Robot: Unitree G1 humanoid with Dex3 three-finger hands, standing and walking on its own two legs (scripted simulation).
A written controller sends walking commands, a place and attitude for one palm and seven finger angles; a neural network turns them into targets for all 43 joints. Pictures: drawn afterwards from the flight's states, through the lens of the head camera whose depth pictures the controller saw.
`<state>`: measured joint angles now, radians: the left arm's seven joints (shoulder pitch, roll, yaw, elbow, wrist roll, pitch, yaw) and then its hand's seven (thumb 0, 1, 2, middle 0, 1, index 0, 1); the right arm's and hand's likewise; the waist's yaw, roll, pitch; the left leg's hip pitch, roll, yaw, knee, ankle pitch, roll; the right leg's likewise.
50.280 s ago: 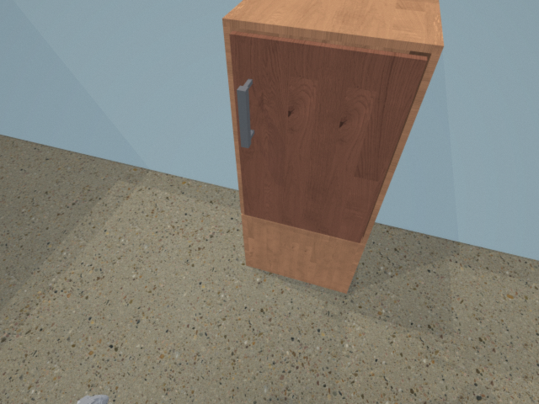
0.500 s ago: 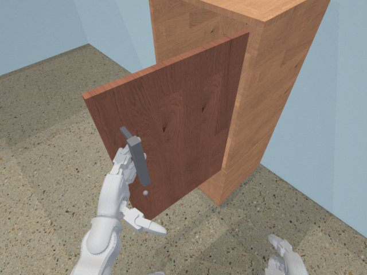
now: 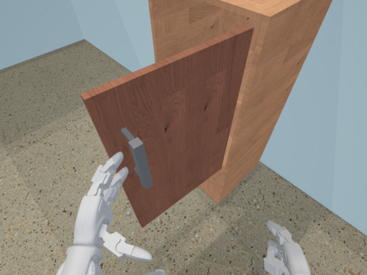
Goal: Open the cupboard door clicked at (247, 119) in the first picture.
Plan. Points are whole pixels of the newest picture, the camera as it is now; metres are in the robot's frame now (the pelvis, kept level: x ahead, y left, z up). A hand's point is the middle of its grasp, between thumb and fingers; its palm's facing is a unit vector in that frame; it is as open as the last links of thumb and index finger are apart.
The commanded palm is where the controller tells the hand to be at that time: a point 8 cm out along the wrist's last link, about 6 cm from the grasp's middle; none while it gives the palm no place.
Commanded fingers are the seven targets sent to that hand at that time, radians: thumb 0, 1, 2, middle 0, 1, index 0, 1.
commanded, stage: slide the hand sideways off the handle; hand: left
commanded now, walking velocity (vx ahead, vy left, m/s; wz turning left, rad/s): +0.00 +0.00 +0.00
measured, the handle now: (137, 160) +0.33 +0.12 +0.09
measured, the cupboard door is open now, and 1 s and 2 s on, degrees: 84 84 84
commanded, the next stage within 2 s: draw the hand back to the body in 0.50 s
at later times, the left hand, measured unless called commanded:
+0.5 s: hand (97, 233) +0.18 +0.17 +0.07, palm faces +0.04 -1.00 -0.05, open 16.3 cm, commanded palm +0.15 +0.22 +0.08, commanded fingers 0.00 -0.50 0.30 -0.15 -0.30 -0.15 -0.30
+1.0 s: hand (75, 228) +0.18 +0.19 +0.11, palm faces +0.04 -1.00 -0.07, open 16.3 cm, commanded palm +0.15 +0.25 +0.13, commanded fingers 0.00 -0.47 0.31 -0.15 -0.30 -0.15 -0.30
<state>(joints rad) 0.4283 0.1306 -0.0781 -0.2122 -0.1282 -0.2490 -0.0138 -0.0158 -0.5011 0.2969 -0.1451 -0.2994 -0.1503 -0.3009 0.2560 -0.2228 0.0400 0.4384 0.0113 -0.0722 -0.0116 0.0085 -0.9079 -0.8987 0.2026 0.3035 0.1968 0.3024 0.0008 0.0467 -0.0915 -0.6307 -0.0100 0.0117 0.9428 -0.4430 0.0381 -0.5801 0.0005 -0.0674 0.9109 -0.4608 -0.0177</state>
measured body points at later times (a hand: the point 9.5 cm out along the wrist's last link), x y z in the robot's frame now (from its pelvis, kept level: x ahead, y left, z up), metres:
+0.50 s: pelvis +0.01 -0.01 -0.01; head +0.03 -0.01 +0.44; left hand +0.18 +0.22 +0.08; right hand +0.19 -0.24 -0.08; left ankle +0.02 +0.09 -0.69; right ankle +0.00 -0.11 -0.69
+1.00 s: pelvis +0.00 +0.00 +0.00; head +0.00 -0.01 +0.45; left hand +0.17 +0.24 +0.12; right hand +0.18 -0.22 -0.05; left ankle +0.02 +0.09 -0.69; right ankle +0.00 -0.11 -0.69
